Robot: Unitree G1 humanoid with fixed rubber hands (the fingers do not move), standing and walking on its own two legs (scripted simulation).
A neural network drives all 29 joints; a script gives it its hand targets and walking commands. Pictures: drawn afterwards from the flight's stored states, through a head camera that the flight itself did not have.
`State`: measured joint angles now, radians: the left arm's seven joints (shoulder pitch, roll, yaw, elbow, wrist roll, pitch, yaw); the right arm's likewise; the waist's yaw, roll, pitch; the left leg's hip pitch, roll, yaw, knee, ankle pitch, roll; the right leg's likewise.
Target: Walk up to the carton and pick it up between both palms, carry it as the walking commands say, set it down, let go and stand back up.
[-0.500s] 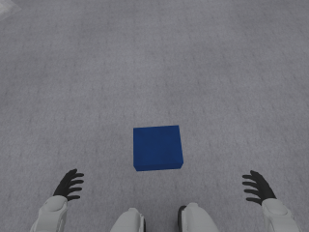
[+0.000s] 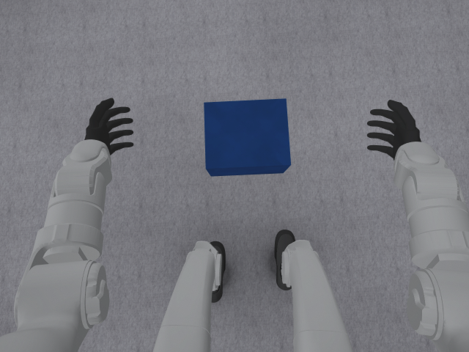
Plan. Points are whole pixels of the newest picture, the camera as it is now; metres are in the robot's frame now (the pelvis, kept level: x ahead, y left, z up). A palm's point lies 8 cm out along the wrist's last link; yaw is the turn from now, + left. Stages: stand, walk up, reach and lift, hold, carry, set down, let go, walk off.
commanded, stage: reach and lift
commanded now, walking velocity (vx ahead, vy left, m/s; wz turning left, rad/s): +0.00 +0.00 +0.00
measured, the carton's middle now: (246, 140) +0.58 +0.01 -0.60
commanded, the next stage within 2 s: none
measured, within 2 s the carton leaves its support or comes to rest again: neither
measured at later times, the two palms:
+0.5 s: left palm (130, 84) +0.55 +0.24 -0.14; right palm (366, 79) +0.57 -0.21 -0.14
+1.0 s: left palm (149, 99) +0.56 +0.23 -0.23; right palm (344, 93) +0.58 -0.20 -0.23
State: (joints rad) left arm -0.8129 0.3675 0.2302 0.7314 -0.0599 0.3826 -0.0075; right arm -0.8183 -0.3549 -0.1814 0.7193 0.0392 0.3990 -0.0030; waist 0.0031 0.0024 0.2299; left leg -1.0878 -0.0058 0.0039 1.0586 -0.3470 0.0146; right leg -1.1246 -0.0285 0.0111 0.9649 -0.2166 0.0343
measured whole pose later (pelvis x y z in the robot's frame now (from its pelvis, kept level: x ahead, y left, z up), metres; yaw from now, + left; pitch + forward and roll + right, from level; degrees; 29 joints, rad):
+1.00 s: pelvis -0.03 -0.02 -0.10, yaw +2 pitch +33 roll -1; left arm -1.64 0.52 0.23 0.97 -0.10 0.31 0.00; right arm -1.66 -0.46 -0.28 0.96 0.09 0.31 -0.07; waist 0.01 0.00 0.52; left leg -1.61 -0.03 -0.04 1.47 -0.43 -0.02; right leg -1.64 -0.01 0.02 1.39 -0.32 0.02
